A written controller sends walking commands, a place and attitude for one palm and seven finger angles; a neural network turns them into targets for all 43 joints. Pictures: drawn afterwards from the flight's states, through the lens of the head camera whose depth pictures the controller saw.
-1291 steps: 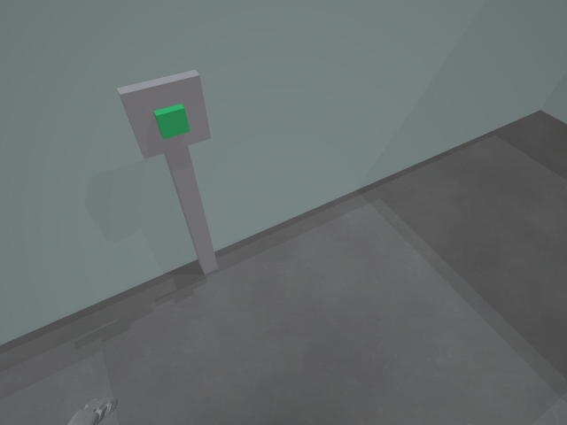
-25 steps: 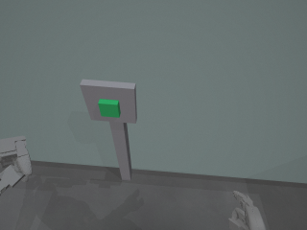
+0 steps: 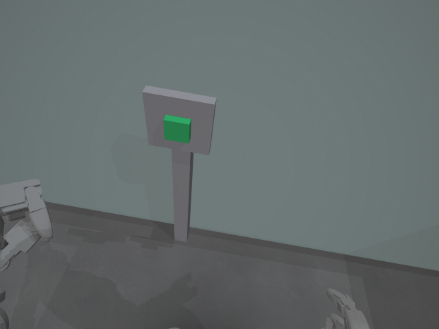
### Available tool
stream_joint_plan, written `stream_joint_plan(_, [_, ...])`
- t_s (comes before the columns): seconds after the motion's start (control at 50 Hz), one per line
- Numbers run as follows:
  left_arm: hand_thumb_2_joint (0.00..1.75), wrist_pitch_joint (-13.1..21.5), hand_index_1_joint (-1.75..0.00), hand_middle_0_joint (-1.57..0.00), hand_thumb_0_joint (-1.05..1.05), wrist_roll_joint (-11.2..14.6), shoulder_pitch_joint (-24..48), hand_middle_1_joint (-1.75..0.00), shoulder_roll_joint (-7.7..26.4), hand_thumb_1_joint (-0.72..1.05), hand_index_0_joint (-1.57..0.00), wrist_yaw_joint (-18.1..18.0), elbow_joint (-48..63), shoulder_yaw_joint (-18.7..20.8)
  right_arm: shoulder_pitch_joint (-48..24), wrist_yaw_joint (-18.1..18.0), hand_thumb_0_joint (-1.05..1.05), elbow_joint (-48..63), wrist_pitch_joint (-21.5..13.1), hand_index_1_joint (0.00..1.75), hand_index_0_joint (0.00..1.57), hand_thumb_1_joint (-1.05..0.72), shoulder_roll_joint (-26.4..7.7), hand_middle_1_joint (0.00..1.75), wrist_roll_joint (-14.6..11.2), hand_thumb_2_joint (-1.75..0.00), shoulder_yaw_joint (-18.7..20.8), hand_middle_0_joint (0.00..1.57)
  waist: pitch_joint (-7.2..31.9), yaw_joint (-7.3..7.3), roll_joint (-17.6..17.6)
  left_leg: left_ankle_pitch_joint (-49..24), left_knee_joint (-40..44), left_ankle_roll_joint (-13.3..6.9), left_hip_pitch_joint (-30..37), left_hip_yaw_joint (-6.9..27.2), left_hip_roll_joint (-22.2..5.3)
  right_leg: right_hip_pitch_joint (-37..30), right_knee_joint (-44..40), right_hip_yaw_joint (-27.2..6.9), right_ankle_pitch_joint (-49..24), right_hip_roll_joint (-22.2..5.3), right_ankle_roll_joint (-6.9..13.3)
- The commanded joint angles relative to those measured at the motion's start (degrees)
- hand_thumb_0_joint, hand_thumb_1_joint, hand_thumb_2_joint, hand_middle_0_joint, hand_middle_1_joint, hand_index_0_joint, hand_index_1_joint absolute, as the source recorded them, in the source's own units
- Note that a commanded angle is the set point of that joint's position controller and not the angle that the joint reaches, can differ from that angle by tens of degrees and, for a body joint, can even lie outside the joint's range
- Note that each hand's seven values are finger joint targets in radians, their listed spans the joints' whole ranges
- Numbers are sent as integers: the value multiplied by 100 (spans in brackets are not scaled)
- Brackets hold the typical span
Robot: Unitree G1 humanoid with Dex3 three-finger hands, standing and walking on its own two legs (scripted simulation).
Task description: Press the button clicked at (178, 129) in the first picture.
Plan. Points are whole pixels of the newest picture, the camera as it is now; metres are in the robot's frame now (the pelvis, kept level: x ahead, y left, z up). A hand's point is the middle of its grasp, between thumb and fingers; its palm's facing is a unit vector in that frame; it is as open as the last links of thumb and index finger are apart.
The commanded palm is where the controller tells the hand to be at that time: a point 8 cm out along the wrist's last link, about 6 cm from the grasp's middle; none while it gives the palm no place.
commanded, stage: step back with the hand held close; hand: left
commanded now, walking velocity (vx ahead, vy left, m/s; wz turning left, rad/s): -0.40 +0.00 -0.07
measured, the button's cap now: (177, 128) +0.59 +0.12 +0.00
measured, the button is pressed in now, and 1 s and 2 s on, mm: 0 0 0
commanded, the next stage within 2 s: stop stepping back and stand still in 0.36 s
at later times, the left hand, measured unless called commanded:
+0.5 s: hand out of the picture +0.09 +0.21 +0.19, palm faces +0.15 -0.89 -0.43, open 3.1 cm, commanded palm +0.03 +0.26 +0.20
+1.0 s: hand out of the picture +0.02 +0.21 +0.20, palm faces +0.16 -0.83 -0.53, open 3.1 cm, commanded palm -0.02 +0.27 +0.20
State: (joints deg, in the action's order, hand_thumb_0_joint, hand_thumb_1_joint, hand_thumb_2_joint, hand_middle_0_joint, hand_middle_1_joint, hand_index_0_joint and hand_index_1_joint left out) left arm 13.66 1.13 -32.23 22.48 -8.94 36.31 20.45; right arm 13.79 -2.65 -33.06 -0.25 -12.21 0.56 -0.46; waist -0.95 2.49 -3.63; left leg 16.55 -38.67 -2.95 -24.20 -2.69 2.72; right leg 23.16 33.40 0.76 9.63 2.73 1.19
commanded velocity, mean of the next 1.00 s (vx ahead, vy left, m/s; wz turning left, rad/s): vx -0.06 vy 0.00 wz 0.00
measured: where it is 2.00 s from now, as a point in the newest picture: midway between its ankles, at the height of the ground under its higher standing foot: outside the picture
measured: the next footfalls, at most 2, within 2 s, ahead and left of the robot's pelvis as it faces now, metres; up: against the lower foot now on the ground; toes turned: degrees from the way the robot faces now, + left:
right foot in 0.48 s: -0.17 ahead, -0.08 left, +0.00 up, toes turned -13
left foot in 0.70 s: -0.07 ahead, +0.12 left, +0.00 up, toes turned -4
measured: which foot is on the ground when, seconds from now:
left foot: down 0.00-0.50, up 0.52-0.68, down 0.70-1.00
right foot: down 0.00-0.02, up 0.04-0.46, down 0.48-1.00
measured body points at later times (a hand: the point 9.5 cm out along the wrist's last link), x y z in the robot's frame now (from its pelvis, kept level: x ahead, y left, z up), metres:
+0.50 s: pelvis -0.14 +0.00 +0.00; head -0.09 +0.06 +0.45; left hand +0.08 +0.25 +0.21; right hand +0.05 -0.22 -0.05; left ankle +0.07 +0.06 -0.72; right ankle -0.26 -0.09 -0.73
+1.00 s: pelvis -0.19 +0.01 +0.01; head -0.20 +0.04 +0.46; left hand +0.01 +0.25 +0.23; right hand -0.07 -0.22 -0.06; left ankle -0.11 +0.12 -0.72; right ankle -0.21 -0.07 -0.72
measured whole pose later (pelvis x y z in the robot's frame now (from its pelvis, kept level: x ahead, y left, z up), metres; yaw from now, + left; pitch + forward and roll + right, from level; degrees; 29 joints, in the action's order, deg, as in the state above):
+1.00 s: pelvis -0.19 +0.01 +0.01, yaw -9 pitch +0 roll +0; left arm 13.4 2.1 -41.5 29.0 -7.8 39.7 24.8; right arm 14.5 -2.3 -33.4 -7.3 -7.5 0.9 -3.0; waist 2.1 3.3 -2.6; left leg 13.7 -32.4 -0.3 -20.6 -3.3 -2.5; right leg 13.9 32.2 6.1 22.8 0.9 1.3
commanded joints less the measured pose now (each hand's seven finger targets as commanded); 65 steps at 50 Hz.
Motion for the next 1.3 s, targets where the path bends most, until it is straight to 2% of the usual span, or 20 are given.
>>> stream_joint_plan(0.0, [90,438,-150,-130,0,-63,-187,-150,1071,90,-130,-115,1408,943,-824,-108,0,1018,-509,30,20,-90,-755,30,58,-90,314,20,597,-154,2119,1031,2730,-654,-1091,2568,-2240,-909,1795,-367,1104,134,-125])
stream_joint_plan(0.04, [90,480,-150,-130,0,-45,-81,-150,1171,90,-130,-130,1382,1153,-728,-96,0,896,-665,30,20,-90,-681,30,127,-90,365,20,579,-128,1341,1856,3148,-777,-1669,2561,-2605,-1124,3555,-717,1530,229,-139])
stream_joint_plan(0.1, [90,388,-150,-130,0,99,-137,-150,938,90,-130,-134,1486,954,-726,-69,0,753,-793,30,20,-90,-687,30,146,-90,416,20,668,-212,620,340,2532,-587,-118,1878,-2242,-45,3027,-540,1829,92,-188])
stream_joint_plan(0.26, [90,354,-150,-130,0,107,251,-150,724,90,-130,23,1511,359,-579,-8,0,320,-1068,30,20,-90,-630,30,163,-90,330,20,1294,-225,1882,465,3399,204,1716,1213,-1666,-442,921,298,2333,323,-96])
stream_joint_plan(0.4, [90,442,-150,-130,0,426,-367,-150,1264,90,-130,162,1794,943,-698,92,0,456,-870,30,20,-90,-489,30,230,-90,258,20,1890,-361,1902,-980,2857,608,2183,358,-1240,-1276,-1431,580,1484,341,115])
stream_joint_plan(0.46, [90,537,-150,-130,0,520,-580,-150,1711,90,-130,131,1914,1346,-765,55,0,504,-650,30,20,-90,-449,30,150,-90,198,20,1488,-306,301,-278,352,595,2469,28,-579,250,-2628,-271,829,-1214,391])
stream_joint_plan(0.5, [90,350,-150,-130,0,536,-464,-150,1906,90,-130,16,1777,1612,-966,12,0,698,-609,30,20,-90,-532,30,157,-90,180,20,903,-361,-454,519,-1838,609,1274,353,-391,981,-2773,-1342,1727,-2520,1122])
stream_joint_plan(0.56, [90,-32,-150,-130,0,360,-40,-150,1083,90,-130,125,870,1053,-913,-57,0,529,-563,30,20,-90,-463,30,-95,-90,231,20,-104,-87,-660,24,-2207,484,-528,626,-630,444,-2225,-842,1674,-1975,908])
stream_joint_plan(0.62, [90,-91,-150,-130,0,100,706,-150,864,90,-130,-33,122,546,-913,-263,0,352,-718,30,20,-90,-560,30,-63,-90,165,20,-726,-135,33,107,-56,268,333,100,-621,259,-1907,-406,1220,-1549,546])
stream_joint_plan(0.66, [90,-81,-150,-130,0,23,1051,-150,695,90,-130,-33,138,251,-795,-318,0,314,-887,30,20,-90,-706,30,-72,-90,221,20,-510,-149,286,-263,1077,124,882,15,-477,-249,-1237,-182,313,-1251,246])
stream_joint_plan(0.7, [90,41,-150,-130,0,-21,1196,-150,812,90,-130,-46,793,248,-539,-314,0,472,-997,30,20,-90,-819,30,-105,-90,252,20,277,-183,1088,-2071,1308,-194,1718,821,-1011,-550,155,108,-920,-629,-280])
stream_joint_plan(0.74, [90,142,-150,-130,0,10,925,-150,1130,90,-130,-26,1573,476,-267,-192,0,526,-1077,30,20,-90,-618,30,-33,-90,182,20,1101,-62,1687,-4474,1259,-518,2818,1948,-1483,239,1234,204,384,-191,-304])
stream_joint_plan(0.78, [90,246,-150,-130,0,51,550,-150,1079,90,-130,88,1939,462,-514,-73,0,463,-1225,30,20,-90,-564,30,8,-90,207,20,1075,-167,1463,-2701,2088,-494,1960,2318,-1856,-56,1980,-198,2220,-214,-209])
stream_joint_plan(0.92, [90,114,-150,-130,0,183,-1274,-150,1086,90,-130,-99,912,1238,-681,-32,0,682,-933,30,20,-90,-567,30,-13,-90,204,20,517,-220,1815,1943,2424,-2,-740,624,-1249,-2180,-183,727,1424,-106,-62])
stream_joint_plan(0.96, [90,0,-150,-130,0,139,-1090,-150,926,90,-130,-96,372,1101,-665,-73,0,725,-697,30,20,-90,-553,30,-10,-90,273,20,163,-226,593,2010,735,217,-1384,176,-669,-2068,-1219,-337,2191,-647,314])
stream_joint_plan(0.98, [90,-51,-150,-130,0,153,-816,-150,1044,90,-130,-83,308,1102,-713,-75,0,755,-584,30,20,-90,-511,30,-12,-90,306,20,2,-228,-765,1494,-1091,326,-1560,53,-318,-1269,-2405,-2367,3601,-1827,794])
stream_joint_plan(1.0, [90,-24,-150,-130,0,200,-301,-150,1093,90,-130,-87,326,1051,-707,-90,0,637,-582,30,20,-90,-608,30,43,-90,293,20,-341,-228,-1018,1057,-2063,339,-1706,291,-377,-772,-2886,-2941,3342,-2482,1003])
stream_joint_plan(1.12, [90,110,-150,-130,0,-5,642,-150,570,90,-130,-11,238,177,-748,-174,0,391,-786,30,20,-90,-582,30,2,-90,213,20,-116,-102,-221,-102,-1236,284,-502,35,-561,-531,-2207,-871,1133,-1715,609])
stream_joint_plan(1.22, [90,150,-150,-130,0,-55,721,-150,804,90,-130,-190,1011,289,-731,-288,0,437,-1030,30,20,-90,-547,30,36,-90,230,20,196,-304,-173,-310,850,136,951,-248,-327,-800,-1768,-614,802,-1493,434])
stream_joint_plan(1.28, [90,240,-150,-130,0,6,227,-150,924,90,-130,-204,1302,611,-656,-277,0,579,-969,30,20,-90,-695,30,-8,-90,306,20,543,-319,1183,-1181,1593,-110,1648,760,-1047,-795,-605,-230,329,-805,-54])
